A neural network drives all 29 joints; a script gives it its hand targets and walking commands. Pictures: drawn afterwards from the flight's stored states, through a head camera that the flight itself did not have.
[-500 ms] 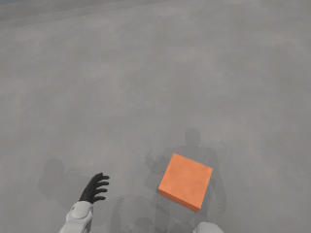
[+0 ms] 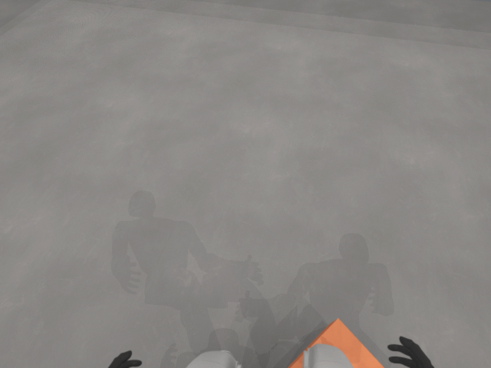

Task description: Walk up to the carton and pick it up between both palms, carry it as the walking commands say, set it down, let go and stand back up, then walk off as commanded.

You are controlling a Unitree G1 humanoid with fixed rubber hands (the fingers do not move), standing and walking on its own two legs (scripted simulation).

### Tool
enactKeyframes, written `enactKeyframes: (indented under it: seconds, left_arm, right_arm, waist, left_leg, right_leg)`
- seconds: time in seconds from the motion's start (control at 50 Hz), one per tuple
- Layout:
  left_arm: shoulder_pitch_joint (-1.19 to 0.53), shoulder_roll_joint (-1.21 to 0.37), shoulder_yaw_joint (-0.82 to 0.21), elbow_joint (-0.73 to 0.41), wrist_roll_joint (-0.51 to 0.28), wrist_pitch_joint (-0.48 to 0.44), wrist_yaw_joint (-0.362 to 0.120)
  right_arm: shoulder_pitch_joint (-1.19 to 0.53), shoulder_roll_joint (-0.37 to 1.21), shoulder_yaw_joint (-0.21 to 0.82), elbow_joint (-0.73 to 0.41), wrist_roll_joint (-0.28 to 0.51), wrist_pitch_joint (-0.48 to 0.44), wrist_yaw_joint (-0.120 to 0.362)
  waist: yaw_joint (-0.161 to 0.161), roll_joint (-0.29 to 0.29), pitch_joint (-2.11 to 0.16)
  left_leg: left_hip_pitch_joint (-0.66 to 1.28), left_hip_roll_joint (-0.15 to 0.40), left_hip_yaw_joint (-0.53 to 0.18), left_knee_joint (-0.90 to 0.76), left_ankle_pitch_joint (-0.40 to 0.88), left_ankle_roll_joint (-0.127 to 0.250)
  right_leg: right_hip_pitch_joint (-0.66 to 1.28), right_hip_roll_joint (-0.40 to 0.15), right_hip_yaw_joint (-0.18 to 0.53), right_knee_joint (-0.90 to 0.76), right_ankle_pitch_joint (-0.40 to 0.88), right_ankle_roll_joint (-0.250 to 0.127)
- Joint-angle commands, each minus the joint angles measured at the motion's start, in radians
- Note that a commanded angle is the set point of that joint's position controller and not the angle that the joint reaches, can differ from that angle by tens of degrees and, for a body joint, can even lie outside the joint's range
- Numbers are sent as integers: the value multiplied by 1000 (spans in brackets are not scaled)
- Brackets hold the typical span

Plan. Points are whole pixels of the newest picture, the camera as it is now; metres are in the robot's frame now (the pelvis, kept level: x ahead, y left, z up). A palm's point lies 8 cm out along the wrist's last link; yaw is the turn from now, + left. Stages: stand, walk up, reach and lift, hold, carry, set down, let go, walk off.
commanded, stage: walk off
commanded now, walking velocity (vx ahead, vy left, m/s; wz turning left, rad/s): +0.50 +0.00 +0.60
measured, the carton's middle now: out of the picture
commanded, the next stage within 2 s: stand in 0.48 s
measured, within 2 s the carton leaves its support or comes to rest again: rests again in 0.26 s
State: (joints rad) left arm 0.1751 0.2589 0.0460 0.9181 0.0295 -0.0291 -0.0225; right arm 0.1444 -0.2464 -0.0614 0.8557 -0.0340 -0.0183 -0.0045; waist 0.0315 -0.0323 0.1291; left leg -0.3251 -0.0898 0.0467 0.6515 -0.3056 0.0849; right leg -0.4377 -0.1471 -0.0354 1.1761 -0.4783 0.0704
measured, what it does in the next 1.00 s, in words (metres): walks ahead, turning left: right foot, then left foot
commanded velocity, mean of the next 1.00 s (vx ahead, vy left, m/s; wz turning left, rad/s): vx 0.23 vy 0.00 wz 0.28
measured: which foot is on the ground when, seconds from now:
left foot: down 0.00-0.14, up 0.16-0.44, down 0.46-1.00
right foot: down 0.00-0.02, up 0.04-0.10, down 0.12-0.48, up 0.50-0.82, down 0.84-1.00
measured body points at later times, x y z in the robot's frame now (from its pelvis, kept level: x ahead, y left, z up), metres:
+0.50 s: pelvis +0.29 +0.05 -0.02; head +0.33 +0.08 +0.42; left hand +0.14 +0.27 -0.17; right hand +0.54 -0.15 -0.13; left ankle +0.37 +0.16 -0.72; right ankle +0.12 -0.14 -0.70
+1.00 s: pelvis +0.50 +0.12 +0.00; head +0.54 +0.12 +0.45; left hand +0.54 +0.38 -0.13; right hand +0.58 -0.09 -0.16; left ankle +0.38 +0.16 -0.72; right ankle +0.62 +0.04 -0.72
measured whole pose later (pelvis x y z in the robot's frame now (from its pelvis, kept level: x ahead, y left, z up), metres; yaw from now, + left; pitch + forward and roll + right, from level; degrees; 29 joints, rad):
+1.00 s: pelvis +0.50 +0.12 +0.00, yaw +23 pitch -2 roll +0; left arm 0.06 0.17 0.01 0.96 0.02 0.01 0.00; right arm 0.27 -0.17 -0.02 1.07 -0.01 -0.01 -0.02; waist -0.06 0.03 0.11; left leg -0.09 -0.03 0.05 0.62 -0.50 0.04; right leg -0.39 -0.07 -0.14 0.66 -0.23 -0.01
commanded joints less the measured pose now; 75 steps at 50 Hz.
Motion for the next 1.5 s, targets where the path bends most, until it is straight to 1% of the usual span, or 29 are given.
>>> enactKeyframes:
  seconds: [0.0,0.04,0.08,0.12,0.16,0.18,0.22,0.26,0.3,0.36,0.42,0.44,0.46,0.48,0.5,0.56,0.64,0.74,0.8,0.84,0.86,0.9,0.96,1.08,1.12,1.18,1.4,1.44,1.48]
  left_arm:
    - [-4,105,1,-86,-5,-11,-3]
    - [34,110,7,-80,-12,-25,7]
    - [173,122,24,-45,-19,-30,12]
    - [298,336,80,-26,5,-33,34]
    - [306,193,56,-21,21,-32,44]
    - [286,130,35,-39,40,-33,33]
    - [208,142,31,-62,37,-40,38]
    - [232,113,34,-21,31,-35,36]
    - [262,63,11,-18,21,-47,23]
    - [110,169,36,-39,12,-31,27]
    - [118,197,51,7,-12,-42,31]
    - [84,192,47,-13,-22,-49,35]
    - [44,175,47,-42,-34,-47,26]
    - [-20,79,19,-133,-34,-50,21]
    - [-56,111,23,-153,-64,-43,24]
    - [-1,78,1,-89,-33,-60,20]
    - [163,38,-7,-17,-10,19,24]
    - [141,94,-8,18,-18,8,39]
    - [68,45,-20,1,-2,0,41]
    - [93,136,5,19,16,-14,28]
    - [19,152,2,-9,-18,-7,24]
    - [16,129,8,17,-6,24,30]
    - [-78,25,-15,4,-24,29,38]
    - [-37,60,-7,74,-18,16,51]
    - [-41,14,-16,89,-35,30,52]
    - [14,119,6,114,-23,27,58]
    - [55,19,-12,231,-23,59,57]
    - [100,29,-14,218,-23,44,47]
    - [83,-15,-20,241,-19,51,63]
  right_arm:
    - [76,-246,-54,-47,-15,-12,-10]
    - [89,-194,-46,-40,-3,1,4]
    - [37,-163,-32,-49,39,-10,31]
    - [-69,-39,-3,-134,37,-37,21]
    - [-98,-152,-35,-116,-18,-25,17]
    - [-110,-125,-30,-107,5,-12,25]
    - [-36,-31,-2,-73,33,-2,41]
    - [-123,-21,-6,-94,21,-2,42]
    - [-240,-14,0,-141,25,11,72]
    - [-155,8,3,-117,27,10,79]
    - [-9,-66,-23,-53,6,-1,79]
    - [182,-101,-51,-5,-14,0,68]
    - [365,-225,-90,55,-13,-6,44]
    - [411,-307,-95,48,-7,-7,21]
    - [424,-293,-98,61,9,-3,7]
    - [243,-202,-57,22,16,-21,-27]
    - [87,-171,-22,-4,6,-34,-21]
    - [135,-64,10,69,29,-56,10]
    - [127,-103,9,91,53,-47,3]
    - [164,-63,21,112,42,-41,-3]
    - [247,-45,14,118,62,-29,-2]
    - [221,-46,16,155,22,2,-30]
    - [244,17,39,223,27,-3,-20]
    - [237,-13,52,248,47,-17,-39]
    - [216,-47,44,264,46,-13,-48]
    - [184,-99,22,262,41,2,-50]
    - [239,58,77,292,31,8,-53]
    - [202,-33,55,296,32,15,-46]
    - [263,39,75,323,33,6,-60]
  waist:
    - [-36,68,-122]
    - [-48,165,-162]
    - [68,33,-224]
    - [153,-341,-234]
    - [128,-196,-122]
    - [110,-91,-33]
    - [75,-149,-38]
    - [83,-210,3]
    - [98,-96,8]
    - [9,-188,-22]
    - [-111,-94,-46]
    - [-218,-11,-199]
    - [-299,123,-337]
    - [-283,487,-403]
    - [-268,347,-437]
    - [-132,45,-263]
    - [-7,112,-169]
    - [-32,171,-255]
    - [-13,28,-227]
    - [-2,-153,-183]
    - [-29,-247,-341]
    - [-35,-311,-255]
    - [-28,-13,-153]
    - [-43,60,-173]
    - [-39,169,-177]
    - [-19,16,-231]
    - [-75,49,-31]
    - [-27,183,-55]
    - [-56,45,28]
  left_leg:
    - [35,242,-276,-328,150,140]
    - [86,258,-363,-282,242,143]
    - [-94,200,-328,-146,131,76]
    - [-496,15,-16,344,-194,-30]
    - [-553,142,-74,562,-195,-34]
    - [-601,170,-94,626,-189,-52]
    - [-595,168,-77,598,-96,-75]
    - [-562,191,-22,442,-88,-83]
    - [-497,180,10,336,-43,-85]
    - [-221,132,98,137,-79,-77]
    - [-18,15,196,78,-43,-3]
    - [240,-5,152,-12,79,43]
    - [550,78,11,-80,11,100]
    - [717,407,-620,-289,203,208]
    - [773,475,-758,-297,467,293]
    - [407,458,-496,-235,796,216]
    - [120,367,-239,-282,818,159]
    - [151,287,-144,-215,872,92]
    - [105,216,-133,-136,663,21]
    - [-50,155,-118,-47,239,-27]
    - [35,85,-50,61,-154,-55]
    - [53,97,-21,-14,-227,-56]
    - [83,184,-117,-219,203,-64]
    - [199,217,-95,-156,794,-88]
    - [243,205,-45,-180,808,-80]
    - [266,182,-63,-165,595,-60]
    - [246,249,-104,-325,625,-46]
    - [258,198,-75,-357,513,-39]
    - [238,273,-106,-340,769,-64]
  right_leg:
    - [69,-7,-38,-382,-8,7]
    - [157,57,-44,-558,92,23]
    - [507,54,-27,-696,319,4]
    - [781,-365,415,-928,109,-127]
    - [665,-425,483,-890,293,-233]
    - [624,-399,361,-901,364,-236]
    - [623,-308,138,-877,510,-148]
    - [565,-283,57,-895,525,-108]
    - [507,-289,-33,-902,743,-116]
    - [366,-201,-178,-875,725,-95]
    - [356,-176,-234,-639,1178,-90]
    - [298,-181,-238,-392,1205,-61]
    - [60,-81,-278,-59,937,-27]
    - [-257,149,-197,253,-45,20]
    - [-349,99,-22,410,-68,-10]
    - [-226,-44,82,224,54,-19]
    - [-4,-15,20,-18,34,1]
    - [183,18,-33,-448,328,-42]
    - [296,47,-58,-666,574,-77]
    - [434,-111,87,-661,945,-100]
    - [486,-269,193,-725,882,-205]
    - [372,-228,240,-777,729,-239]
    - [299,-49,29,-649,626,-97]
    - [376,-16,-18,-573,906,-132]
    - [365,6,-45,-652,749,-95]
    - [425,-39,-20,-664,882,-140]
    - [290,15,-18,-702,561,-83]
    - [315,-2,-1,-716,545,-95]
    - [278,15,-41,-693,518,-73]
